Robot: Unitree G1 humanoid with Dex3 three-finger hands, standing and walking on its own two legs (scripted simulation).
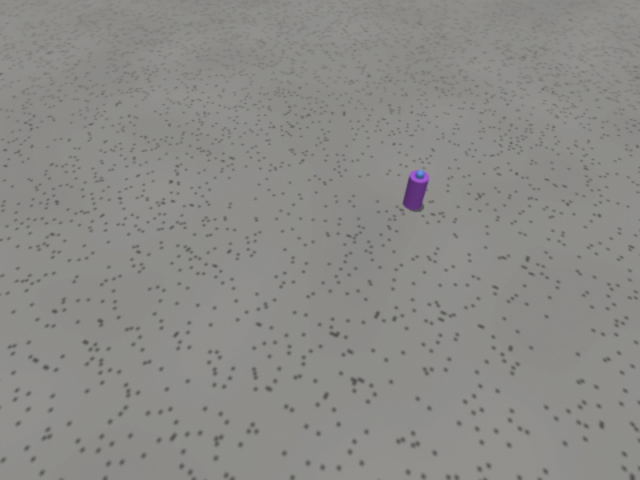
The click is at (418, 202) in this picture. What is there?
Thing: necked bottle
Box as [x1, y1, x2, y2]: [403, 170, 428, 209]
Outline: 421,170 412,171 409,175 403,204 410,209 416,209 420,206 428,180 428,175
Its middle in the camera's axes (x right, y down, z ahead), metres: +0.44 -0.22 +1.74
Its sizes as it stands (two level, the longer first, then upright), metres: 0.084 0.084 0.192
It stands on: the floor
